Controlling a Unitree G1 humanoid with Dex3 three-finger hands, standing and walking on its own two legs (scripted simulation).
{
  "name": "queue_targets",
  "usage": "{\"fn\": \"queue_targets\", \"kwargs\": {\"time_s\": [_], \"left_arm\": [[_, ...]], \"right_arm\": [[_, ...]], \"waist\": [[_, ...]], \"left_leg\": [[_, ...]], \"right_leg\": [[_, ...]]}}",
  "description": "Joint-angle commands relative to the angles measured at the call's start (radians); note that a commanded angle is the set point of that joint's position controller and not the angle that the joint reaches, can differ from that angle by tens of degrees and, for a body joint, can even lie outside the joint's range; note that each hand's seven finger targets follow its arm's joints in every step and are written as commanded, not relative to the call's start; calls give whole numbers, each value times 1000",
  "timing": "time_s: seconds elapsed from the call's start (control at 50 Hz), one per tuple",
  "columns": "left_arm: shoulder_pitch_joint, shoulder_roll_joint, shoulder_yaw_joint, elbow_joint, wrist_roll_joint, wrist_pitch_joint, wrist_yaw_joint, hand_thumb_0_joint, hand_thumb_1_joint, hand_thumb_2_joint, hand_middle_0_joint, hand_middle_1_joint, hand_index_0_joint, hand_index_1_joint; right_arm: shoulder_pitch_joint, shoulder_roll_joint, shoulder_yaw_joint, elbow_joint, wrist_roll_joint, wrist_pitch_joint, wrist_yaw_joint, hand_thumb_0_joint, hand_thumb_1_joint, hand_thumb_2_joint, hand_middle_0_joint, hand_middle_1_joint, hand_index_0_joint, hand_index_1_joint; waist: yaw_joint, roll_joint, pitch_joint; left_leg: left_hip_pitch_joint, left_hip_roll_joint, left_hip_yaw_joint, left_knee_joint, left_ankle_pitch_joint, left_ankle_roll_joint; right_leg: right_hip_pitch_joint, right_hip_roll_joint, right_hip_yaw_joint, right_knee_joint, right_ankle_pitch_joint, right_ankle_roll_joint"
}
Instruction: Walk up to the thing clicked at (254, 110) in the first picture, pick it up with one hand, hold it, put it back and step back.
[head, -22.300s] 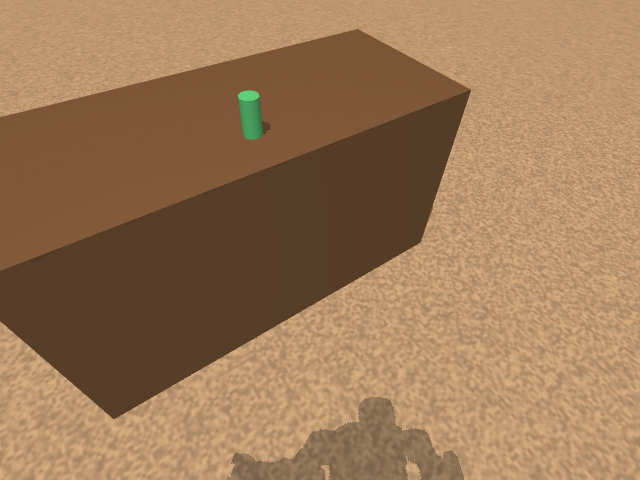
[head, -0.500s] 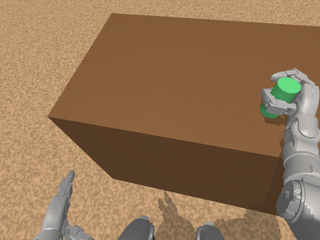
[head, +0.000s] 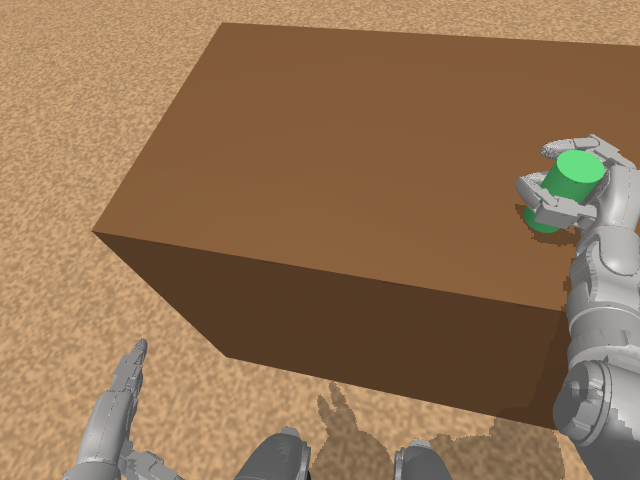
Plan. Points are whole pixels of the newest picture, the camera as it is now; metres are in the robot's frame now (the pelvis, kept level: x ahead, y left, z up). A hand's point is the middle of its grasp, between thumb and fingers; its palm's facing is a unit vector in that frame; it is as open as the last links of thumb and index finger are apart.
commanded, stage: open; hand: right
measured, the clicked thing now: (560, 194) +0.48 -0.23 +0.05
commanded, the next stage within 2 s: withdraw in 0.24 s
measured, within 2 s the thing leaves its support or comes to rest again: neither
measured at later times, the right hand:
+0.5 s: hand (562, 182) +0.48 -0.23 +0.07, palm faces +0.21 +0.98 +0.01, open 14.7 cm
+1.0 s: hand out of the picture +0.45 -0.33 +0.17, palm faces +0.34 +0.91 -0.24, open 17.3 cm
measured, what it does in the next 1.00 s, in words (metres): stands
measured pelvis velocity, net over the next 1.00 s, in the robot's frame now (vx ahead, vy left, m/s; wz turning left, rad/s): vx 0.02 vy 0.00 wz -0.01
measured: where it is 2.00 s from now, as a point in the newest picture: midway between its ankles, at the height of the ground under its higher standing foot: outside the picture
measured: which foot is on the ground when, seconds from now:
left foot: down 0.00-1.00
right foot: down 0.00-1.00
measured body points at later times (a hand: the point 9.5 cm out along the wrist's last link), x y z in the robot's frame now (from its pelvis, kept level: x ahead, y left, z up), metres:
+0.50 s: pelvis +0.00 +0.00 +0.00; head +0.09 -0.04 +0.44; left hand +0.15 +0.26 +0.00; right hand +0.46 -0.28 +0.08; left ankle +0.01 +0.14 -0.66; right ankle +0.03 -0.13 -0.66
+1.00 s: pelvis +0.02 +0.00 +0.05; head +0.07 -0.01 +0.49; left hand +0.17 +0.25 -0.01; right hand +0.43 -0.38 +0.19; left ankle +0.01 +0.14 -0.66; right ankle +0.03 -0.13 -0.66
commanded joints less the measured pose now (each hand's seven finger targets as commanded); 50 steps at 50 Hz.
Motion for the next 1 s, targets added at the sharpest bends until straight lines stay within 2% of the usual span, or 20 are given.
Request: {"fn": "queue_targets", "kwargs": {"time_s": [0.0,0.08,0.28,0.32,0.4,0.44,0.46,0.5,0.52,0.54,0.58,0.64,0.72,0.78,0.8,0.82,0.84,0.86,0.92,0.98], "left_arm": [[9,140,85,-173,-5,-45,16,0,-536,49,-54,-50,-56,-49],[29,156,101,-166,-1,-41,19,0,-544,55,-54,-51,-53,-52],[0,142,86,-159,-3,-44,24,0,-546,53,-50,-48,-47,-52],[-17,138,78,-166,-1,-45,22,0,-548,51,-51,-48,-47,-52],[-15,193,119,-226,-7,-37,30,0,-508,25,-58,-54,-63,-47],[12,188,120,-205,-11,-31,28,0,-512,30,-56,-53,-59,-48],[31,198,128,-178,-12,-22,30,0,-515,31,-56,-52,-58,-48],[-5,156,83,-190,-22,-20,27,0,-519,33,-55,-51,-57,-48],[14,171,108,-153,-22,-17,32,0,-519,34,-55,-48,-56,-47],[22,155,94,-101,-22,-15,31,0,-527,40,-53,-47,-51,-48],[-16,145,69,-75,-30,-16,32,0,-524,36,-54,-45,-53,-45],[-71,124,43,-19,-37,-24,36,0,-525,31,-52,-45,-52,-43],[-124,163,52,-29,-57,-47,45,0,-529,27,-52,-46,-54,-42],[-86,185,57,1,-71,-52,55,0,-568,77,-66,-54,-52,-68],[-116,190,67,-79,-76,-37,50,0,-545,61,-60,-52,-53,-60],[-78,186,78,-48,-81,-25,44,0,-541,58,-60,-53,-54,-58],[2,157,52,4,-81,-15,35,0,-541,58,-58,-53,-52,-58],[42,150,56,50,-84,-5,26,0,-533,51,-57,-49,-52,-52],[17,145,31,16,-91,11,4,0,-535,47,-56,-46,-53,-48],[-14,150,37,35,-97,18,-2,0,-521,58,-52,-56,-58,-48]], "right_arm": [[-409,-226,-3,-213,4,-55,-3,0,162,-350,947,624,933,625],[-455,-251,-11,-276,9,-66,-7,0,241,-262,795,502,782,502],[-390,-227,-6,-173,3,-64,-23,0,357,-168,457,299,447,299],[-403,-225,1,-196,1,-64,-22,0,361,-164,389,265,380,265],[-484,-357,-54,-284,-5,-70,-28,0,341,-182,223,203,217,202],[-489,-351,-36,-315,-3,-58,-23,0,352,-123,184,144,172,144],[-476,-403,-75,-322,0,-53,-27,0,367,-86,146,102,133,101],[-517,-386,-56,-366,10,-38,-23,0,403,-29,101,45,86,45],[-520,-407,-63,-349,5,-27,-24,0,440,-28,92,45,79,45],[-482,-351,-29,-299,11,-7,-16,0,449,-21,92,42,79,42],[-504,-421,-53,-314,6,17,-6,0,486,-24,79,43,69,43],[-503,-405,-29,-237,16,65,32,0,500,-27,72,44,63,43],[-481,-390,-5,-164,37,138,109,0,464,-29,74,39,64,39],[-437,-393,-5,-130,63,194,158,0,448,-58,67,54,66,54],[-410,-630,-36,-168,-67,203,98,0,486,-47,67,55,67,55],[-414,-578,-28,-167,-52,210,55,0,493,-46,66,55,66,55],[-361,-464,39,-92,-45,228,48,0,502,-43,66,55,66,55],[-306,-423,56,-52,-46,247,48,0,524,-40,64,57,66,56],[-367,-651,-41,-251,-77,256,3,0,534,-38,63,57,65,57],[-361,-664,-47,-283,-87,266,-33,0,590,-42,56,56,54,56]], "waist": [[-5,-143,-413],[-1,-193,-483],[16,-112,-399],[-2,-134,-437],[2,-171,-505],[-7,-200,-524],[-20,-201,-501],[-26,-221,-498],[-28,-236,-481],[-32,-247,-433],[-51,-258,-402],[-51,-215,-341],[-45,-120,-404],[-37,-75,-357],[-130,-59,-357],[-105,-68,-340],[-85,-37,-252],[-77,-18,-196],[-139,-38,-283],[-145,-100,-297]], "left_leg": [[134,-24,13,-115,287,35],[122,-31,27,-104,307,41],[140,-27,15,-132,281,30],[161,-27,14,-120,313,31],[183,-31,23,-129,319,37],[218,-33,26,-143,345,36],[225,-33,27,-151,336,37],[236,-33,25,-168,341,37],[228,-30,23,-174,340,37],[218,-32,27,-185,330,40],[220,-29,26,-200,318,42],[246,-25,27,-236,305,39],[333,-24,33,-268,383,24],[338,-25,42,-293,383,22],[394,-14,28,-324,376,20],[409,-14,24,-333,390,17],[388,-18,28,-351,373,16],[372,-15,33,-359,356,16],[466,4,15,-369,425,12],[486,4,16,-378,420,16]], "right_leg": [[324,31,-6,-124,250,-28],[410,26,6,-123,329,-18],[308,30,-2,-113,223,-36],[328,34,-6,-113,262,-33],[415,30,1,-131,298,-25],[454,35,-1,-145,332,-21],[449,37,-1,-155,333,-19],[479,35,-2,-172,351,-19],[494,35,-7,-178,356,-18],[493,35,-6,-198,364,-13],[495,30,-3,-216,374,-11],[477,27,-5,-247,318,-15],[523,28,-3,-270,380,-26],[541,31,1,-302,401,-28],[539,41,-28,-325,395,-23],[548,41,-38,-334,384,-25],[534,42,-40,-352,357,-28],[509,45,-39,-365,333,-30],[519,57,-58,-371,393,-35],[563,60,-60,-387,399,-27]]}}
